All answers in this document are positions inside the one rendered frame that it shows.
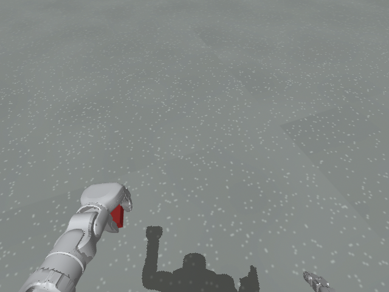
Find right robot hand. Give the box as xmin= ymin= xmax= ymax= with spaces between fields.
xmin=303 ymin=271 xmax=336 ymax=292

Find left robot arm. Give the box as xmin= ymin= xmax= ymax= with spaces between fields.
xmin=18 ymin=203 xmax=109 ymax=292

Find small box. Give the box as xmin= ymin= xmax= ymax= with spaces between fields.
xmin=111 ymin=204 xmax=124 ymax=228

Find left robot hand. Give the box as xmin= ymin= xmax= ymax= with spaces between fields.
xmin=80 ymin=182 xmax=133 ymax=233

